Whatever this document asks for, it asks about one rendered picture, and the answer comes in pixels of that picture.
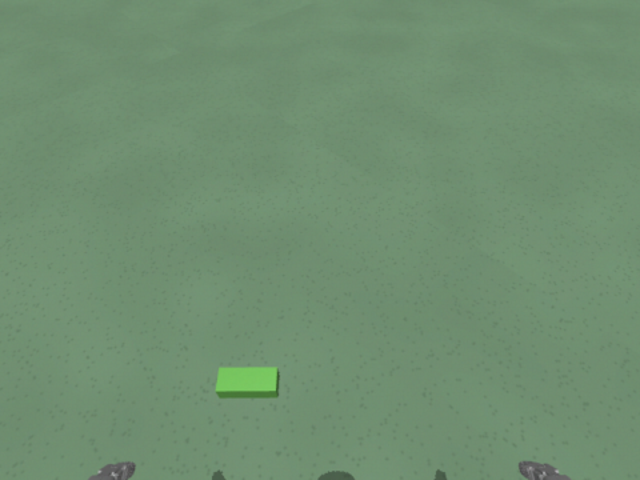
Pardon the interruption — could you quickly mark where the left robot hand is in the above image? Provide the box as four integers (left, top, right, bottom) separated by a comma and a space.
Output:
88, 462, 136, 480

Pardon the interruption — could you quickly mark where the right robot hand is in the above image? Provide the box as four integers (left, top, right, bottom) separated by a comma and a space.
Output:
519, 461, 571, 480

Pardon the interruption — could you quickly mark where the carton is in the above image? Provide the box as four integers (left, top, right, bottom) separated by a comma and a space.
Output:
215, 367, 279, 398

